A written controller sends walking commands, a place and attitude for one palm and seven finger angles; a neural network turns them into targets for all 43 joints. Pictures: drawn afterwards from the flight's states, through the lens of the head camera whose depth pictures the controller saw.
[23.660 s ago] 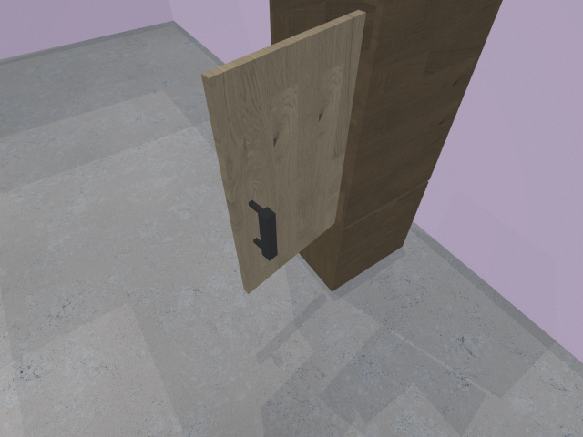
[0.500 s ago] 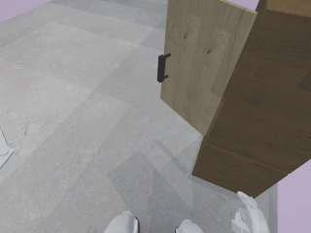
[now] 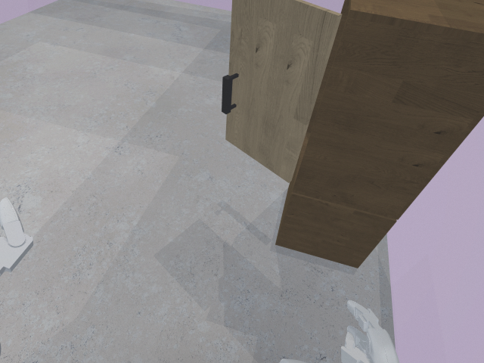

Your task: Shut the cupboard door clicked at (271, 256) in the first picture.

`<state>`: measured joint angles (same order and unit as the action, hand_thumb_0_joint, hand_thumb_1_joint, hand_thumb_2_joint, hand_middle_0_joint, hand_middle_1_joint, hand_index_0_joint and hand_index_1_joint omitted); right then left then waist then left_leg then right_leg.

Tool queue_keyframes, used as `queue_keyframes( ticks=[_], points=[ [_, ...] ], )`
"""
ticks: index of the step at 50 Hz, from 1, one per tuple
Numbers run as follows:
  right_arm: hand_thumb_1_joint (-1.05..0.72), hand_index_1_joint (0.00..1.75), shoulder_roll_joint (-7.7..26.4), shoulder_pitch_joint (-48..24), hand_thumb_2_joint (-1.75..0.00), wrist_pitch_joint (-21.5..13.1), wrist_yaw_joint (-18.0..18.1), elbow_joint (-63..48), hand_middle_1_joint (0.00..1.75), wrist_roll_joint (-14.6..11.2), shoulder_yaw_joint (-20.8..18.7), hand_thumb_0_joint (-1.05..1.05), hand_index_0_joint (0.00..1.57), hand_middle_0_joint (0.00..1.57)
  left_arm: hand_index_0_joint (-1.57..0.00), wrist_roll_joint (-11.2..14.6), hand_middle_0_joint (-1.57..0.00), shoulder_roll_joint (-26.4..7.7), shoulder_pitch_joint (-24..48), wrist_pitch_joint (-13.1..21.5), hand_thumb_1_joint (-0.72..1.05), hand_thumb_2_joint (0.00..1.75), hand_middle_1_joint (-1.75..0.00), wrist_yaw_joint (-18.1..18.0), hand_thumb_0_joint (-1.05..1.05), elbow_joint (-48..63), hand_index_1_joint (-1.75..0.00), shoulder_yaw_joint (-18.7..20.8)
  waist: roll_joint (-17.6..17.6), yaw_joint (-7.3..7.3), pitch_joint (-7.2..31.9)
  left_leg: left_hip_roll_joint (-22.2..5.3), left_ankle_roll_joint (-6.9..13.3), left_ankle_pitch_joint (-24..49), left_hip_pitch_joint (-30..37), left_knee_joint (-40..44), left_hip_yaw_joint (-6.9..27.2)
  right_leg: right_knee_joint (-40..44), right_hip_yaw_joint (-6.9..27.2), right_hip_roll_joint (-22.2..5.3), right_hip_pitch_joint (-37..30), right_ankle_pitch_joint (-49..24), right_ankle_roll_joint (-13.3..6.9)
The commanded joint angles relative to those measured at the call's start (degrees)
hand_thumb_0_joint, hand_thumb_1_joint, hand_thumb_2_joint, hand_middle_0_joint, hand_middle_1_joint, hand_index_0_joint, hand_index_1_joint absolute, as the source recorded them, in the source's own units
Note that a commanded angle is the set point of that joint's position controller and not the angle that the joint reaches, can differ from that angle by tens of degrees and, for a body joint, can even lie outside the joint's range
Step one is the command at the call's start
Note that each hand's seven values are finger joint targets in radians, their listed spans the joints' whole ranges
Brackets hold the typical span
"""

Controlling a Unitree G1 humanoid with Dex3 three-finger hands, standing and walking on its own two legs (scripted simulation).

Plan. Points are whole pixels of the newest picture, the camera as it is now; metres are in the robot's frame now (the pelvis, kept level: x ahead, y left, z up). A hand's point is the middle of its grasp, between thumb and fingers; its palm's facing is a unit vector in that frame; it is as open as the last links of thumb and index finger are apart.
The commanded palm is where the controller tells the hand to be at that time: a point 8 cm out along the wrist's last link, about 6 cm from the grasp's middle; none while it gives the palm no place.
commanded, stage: stop stepping back and stand still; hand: left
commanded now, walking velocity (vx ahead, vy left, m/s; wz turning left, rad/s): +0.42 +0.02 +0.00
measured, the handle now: (230, 93) +0.98 +0.11 -0.09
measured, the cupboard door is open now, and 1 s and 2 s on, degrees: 63 63 63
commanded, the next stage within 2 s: let the arm hang, fingers relaxed in 1.00 s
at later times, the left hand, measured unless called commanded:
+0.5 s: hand (69, 262) +0.19 +0.22 +0.16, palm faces +0.35 -0.82 -0.45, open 7.4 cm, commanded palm +0.12 +0.27 +0.18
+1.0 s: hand (81, 239) +0.21 +0.22 +0.17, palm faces +0.27 -0.84 -0.47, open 7.4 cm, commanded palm +0.15 +0.27 +0.18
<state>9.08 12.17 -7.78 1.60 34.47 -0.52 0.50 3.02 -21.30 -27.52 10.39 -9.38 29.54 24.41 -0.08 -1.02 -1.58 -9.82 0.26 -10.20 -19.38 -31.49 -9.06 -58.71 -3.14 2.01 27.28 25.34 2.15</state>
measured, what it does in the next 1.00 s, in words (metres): steps on the spot: right foot, then left foot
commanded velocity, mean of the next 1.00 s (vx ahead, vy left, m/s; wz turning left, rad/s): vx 0.08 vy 0.01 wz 0.00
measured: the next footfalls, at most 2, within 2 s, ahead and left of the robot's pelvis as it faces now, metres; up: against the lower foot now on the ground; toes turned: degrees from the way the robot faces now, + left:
right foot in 0.14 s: -0.05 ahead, -0.10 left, +0.00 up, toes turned -10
left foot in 0.36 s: +0.05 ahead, +0.10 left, +0.00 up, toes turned -3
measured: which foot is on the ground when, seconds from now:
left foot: down 0.00-0.12, up 0.14-0.34, down 0.36-1.00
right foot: up 0.00-0.12, down 0.14-1.00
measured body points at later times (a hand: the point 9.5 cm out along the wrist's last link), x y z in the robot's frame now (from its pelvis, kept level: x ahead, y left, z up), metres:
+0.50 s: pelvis -0.06 -0.02 -0.01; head -0.07 +0.00 +0.44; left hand +0.16 +0.26 +0.19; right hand +0.02 -0.28 -0.11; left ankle +0.04 +0.10 -0.74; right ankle -0.10 -0.10 -0.73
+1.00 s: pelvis -0.03 -0.01 +0.00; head -0.01 +0.01 +0.45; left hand +0.19 +0.26 +0.19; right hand +0.12 -0.26 -0.07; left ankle +0.01 +0.10 -0.74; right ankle -0.09 -0.10 -0.74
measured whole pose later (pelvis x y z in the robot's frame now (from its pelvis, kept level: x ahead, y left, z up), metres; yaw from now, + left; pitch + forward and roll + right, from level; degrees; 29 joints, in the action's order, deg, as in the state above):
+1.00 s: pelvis -0.03 -0.01 +0.00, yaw -8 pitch +2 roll -1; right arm 11.3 9.7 -5.3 4.7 33.0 -0.7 1.1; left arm 2.5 -25.2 -32.1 10.9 -9.1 30.0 24.1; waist 1.5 1.2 0.3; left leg -2.5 0.2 -13.3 -18.3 -30.1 -4.2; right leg -27.6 -2.3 1.6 10.3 18.8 -1.5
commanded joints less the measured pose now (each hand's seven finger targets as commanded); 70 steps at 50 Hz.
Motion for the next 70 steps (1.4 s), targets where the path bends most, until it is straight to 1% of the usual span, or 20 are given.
queue_keyframes(
  ticks=[1,4,6,8,11,15,16,18,19,24,25,27,32,35,38,41,54,55,61,70],
  points=[
    [-0.90,0.30,10.47,-5.49,-0.90,-1.76,1.26,-9.27,0.30,0.62,-3.62,0.00,0.20,0.20,-0.20,-0.12,-0.20,-12.34,2.00,3.19,0.90,0.90,-0.30,-1.19,0.00,14.52,-0.30,5.94,-18.78,1.29,5.29,-8.52,1.03,-31.63,-4.97,25.49,7.43,13.86,-6.99,2.17,-15.25,4.22,-1.88],
    [-0.90,0.30,9.66,-4.45,-0.90,0.52,2.31,-9.19,0.30,0.71,-3.08,0.00,0.20,0.20,-0.20,-0.05,-0.20,-15.97,-0.53,2.16,0.90,0.90,-0.30,-1.43,0.00,12.50,-0.30,8.62,-11.55,1.82,6.84,-0.96,-0.87,-30.98,-5.20,12.11,1.79,33.89,-6.59,1.03,-24.31,2.67,-5.00],
    [-0.90,0.30,8.28,-2.75,-0.90,1.91,2.17,-7.86,0.30,0.80,-2.87,0.00,0.20,0.20,-0.20,0.14,-0.20,-21.00,-0.48,2.64,0.90,0.90,-0.30,-1.69,0.00,13.49,-0.30,12.83,7.04,1.82,6.30,4.72,-0.58,-16.65,-13.02,-17.37,0.23,45.81,19.66,-16.52,-20.28,3.43,-13.79],
    [-0.90,0.30,8.36,-1.23,-0.90,0.13,1.40,-7.05,0.30,0.66,-2.08,0.00,0.20,0.20,-0.20,0.09,-0.20,-22.28,1.02,5.16,0.90,0.90,-0.30,-2.98,0.00,11.44,-0.30,14.66,12.19,1.07,7.21,5.35,-1.82,-15.79,-22.71,-28.15,4.63,47.08,28.92,-25.11,-26.04,-13.71,-18.83],
    [-0.90,0.30,9.35,-2.44,-0.90,0.91,2.50,-5.47,0.30,-0.12,-2.86,0.00,0.20,0.20,-0.20,-0.30,-0.20,-13.73,-1.79,4.11,0.90,0.90,-0.30,-2.41,0.00,5.96,-0.30,8.58,7.03,1.50,0.19,3.39,-0.73,-11.96,-16.18,-20.25,7.68,40.23,16.06,-18.55,-17.29,-23.63,-14.39],
    [-0.90,0.30,9.92,-2.79,-0.90,-0.25,4.43,-4.49,0.30,0.28,-3.48,0.00,0.20,0.20,-0.20,-1.36,-0.20,-12.56,4.59,4.82,0.90,0.90,-0.30,-2.57,0.00,4.97,-0.30,4.64,3.07,2.60,-0.34,7.54,0.15,-6.31,7.81,-1.84,1.33,38.36,7.66,-11.51,-2.57,4.93,-9.06],
    [-0.90,0.30,11.08,-2.21,-0.90,-0.86,4.87,-4.73,0.30,0.23,-4.03,0.00,0.20,0.20,-0.20,-1.36,-0.20,-12.73,6.10,5.14,0.90,0.90,-0.30,-2.44,0.00,7.07,-0.30,4.31,-0.90,3.03,-0.38,5.57,1.27,-10.81,10.25,2.34,5.39,33.30,7.30,-9.83,-0.97,6.50,-7.96],
    [-0.90,0.30,13.15,-2.54,-0.90,-1.57,5.19,-6.04,0.30,0.21,-4.09,0.00,0.20,0.20,-0.20,-0.94,-0.20,-13.61,4.72,5.59,0.90,0.90,-0.30,-2.52,0.00,10.61,-0.30,6.67,-14.56,2.74,1.67,-8.51,7.82,-18.24,12.21,16.09,30.73,14.26,0.25,-0.14,2.39,3.95,-3.12],
    [-0.90,0.30,11.70,-3.26,-0.90,-1.75,5.04,-5.59,0.30,0.37,-3.58,0.00,0.20,0.20,-0.20,-0.58,-0.20,-14.98,2.99,5.95,0.90,0.90,-0.30,-2.12,0.00,9.57,-0.30,8.25,-13.37,2.95,3.74,-10.74,8.41,-31.08,4.82,22.98,33.91,6.95,2.05,0.06,-3.57,6.94,-2.84],
    [-0.90,0.30,9.74,-3.74,-0.90,-1.57,3.55,-5.50,0.30,1.27,-2.66,0.00,0.20,0.20,-0.20,-1.41,-0.20,-15.03,-2.43,5.21,0.90,0.90,-0.30,-1.57,0.00,14.51,-0.30,9.91,-14.14,1.52,4.31,-2.07,3.47,-27.81,-12.94,15.70,12.36,26.16,-1.25,-1.37,-25.47,0.13,-3.86],
    [-0.90,0.30,9.34,-3.60,-0.90,-1.05,3.17,-5.82,0.30,0.97,-2.78,0.00,0.20,0.20,-0.20,-1.59,-0.20,-14.58,-3.29,4.96,0.90,0.90,-0.30,-1.53,0.00,13.85,-0.30,9.64,-8.44,1.77,3.48,1.95,1.63,-25.43,-14.23,7.49,8.26,32.86,3.36,-3.55,-24.97,1.24,-4.88],
    [-0.90,0.30,8.37,-3.63,-0.90,-0.30,2.34,-5.72,0.30,0.94,-2.78,0.00,0.20,0.20,-0.20,-0.90,-0.20,-16.95,-3.48,4.21,0.90,0.90,-0.30,-2.03,0.00,11.83,-0.30,11.94,10.17,1.11,1.91,8.95,-1.06,-15.48,-15.83,-18.32,5.79,50.08,32.67,-20.08,-14.21,12.74,-12.69],
    [-0.90,0.30,7.65,-3.13,-0.90,-0.03,3.00,-3.96,0.30,0.70,-1.71,0.00,0.20,0.20,-0.20,-1.19,-0.20,-12.50,-0.20,4.73,0.90,0.90,-0.30,-2.12,0.00,1.45,-0.30,7.54,6.19,1.81,1.92,7.21,-0.92,-8.72,-8.11,-9.85,6.09,38.97,13.56,-14.90,-17.82,-26.24,-10.87],
    [-0.90,0.30,8.27,-3.71,-0.90,-0.50,3.50,-4.37,0.30,0.47,-1.93,0.00,0.20,0.20,-0.20,-1.20,-0.20,-11.33,2.88,4.26,0.90,0.90,-0.30,-1.81,0.00,2.03,-0.30,4.61,5.70,1.43,4.30,8.21,0.33,0.51,4.40,2.40,4.76,37.05,9.81,-11.38,-15.60,-26.08,-6.35],
    [-0.90,0.30,10.14,-4.48,-0.90,-0.67,3.98,-5.90,0.30,-0.36,-2.71,0.00,0.20,0.20,-0.20,-1.15,-0.20,-12.07,4.34,4.06,0.90,0.90,-0.30,-1.31,0.00,6.95,-0.30,4.03,0.41,0.76,7.04,1.47,2.74,13.30,12.42,6.16,10.56,32.86,7.28,-6.54,-14.05,-24.37,-0.87],
    [-0.90,0.30,9.15,-4.47,-0.90,-0.16,3.82,-6.86,0.30,-0.08,-1.92,0.00,0.20,0.20,-0.20,-1.45,-0.20,-13.35,2.39,3.83,0.90,0.90,-0.30,-1.03,0.00,11.29,-0.30,5.73,-6.15,1.27,9.71,0.67,3.08,20.30,10.83,6.13,12.17,30.48,4.12,-4.23,-16.70,-26.67,-1.48],
    [-0.90,0.30,9.14,-3.78,-0.90,1.62,3.84,-8.47,0.30,-0.34,-1.92,0.00,0.20,0.20,-0.20,0.43,-0.20,-12.89,-5.30,2.95,0.90,0.90,-0.30,-1.06,0.00,8.10,-0.30,7.41,-3.67,1.90,10.74,2.84,0.89,13.69,6.72,4.64,9.37,34.10,6.17,-5.60,-18.87,-30.66,-2.57],
    [-0.90,0.30,19.13,-10.61,-0.90,-1.96,-1.27,-0.06,0.30,-1.34,-3.77,0.00,0.20,0.20,-0.20,-3.61,-0.20,-1.92,1.53,-5.66,0.90,0.90,-0.30,7.08,0.00,-31.86,-0.30,-19.38,-4.55,2.80,5.10,2.46,0.87,22.63,4.25,-2.58,9.01,28.08,2.10,-9.73,-12.19,-37.12,-3.36],
    [-0.90,0.30,15.95,-4.75,-0.90,5.45,-1.36,3.97,0.30,0.95,-2.07,0.00,0.20,0.20,-0.20,-4.11,-0.20,-1.84,10.35,-10.53,0.90,0.90,-0.30,9.16,0.00,-50.14,-0.30,-20.77,10.88,1.03,5.33,2.40,2.54,9.44,2.33,1.55,13.24,31.86,5.01,-8.15,-12.23,-17.08,-4.60],
    [-0.90,0.30,10.47,-1.03,-0.90,7.95,-0.83,17.08,0.30,1.90,-0.88,0.00,0.20,0.20,-0.20,-3.89,-0.20,2.17,9.08,-10.45,0.90,0.90,-0.30,8.18,0.00,-79.27,-0.30,-22.54,-6.07,0.99,4.02,4.36,1.51,-0.01,5.83,10.43,12.80,38.09,6.54,-7.32,-16.66,-11.17,-4.77]
  ],
)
